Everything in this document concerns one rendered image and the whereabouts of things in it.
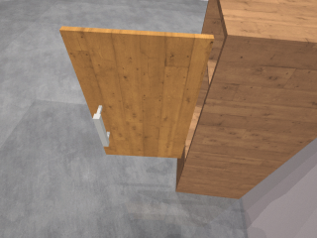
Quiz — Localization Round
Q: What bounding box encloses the cupboard door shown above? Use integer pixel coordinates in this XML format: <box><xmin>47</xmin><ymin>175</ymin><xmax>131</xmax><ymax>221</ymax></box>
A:
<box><xmin>59</xmin><ymin>26</ymin><xmax>214</xmax><ymax>159</ymax></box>

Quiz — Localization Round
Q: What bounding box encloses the handle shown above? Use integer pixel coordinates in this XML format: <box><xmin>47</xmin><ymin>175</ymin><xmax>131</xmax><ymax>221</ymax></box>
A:
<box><xmin>92</xmin><ymin>105</ymin><xmax>110</xmax><ymax>147</ymax></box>

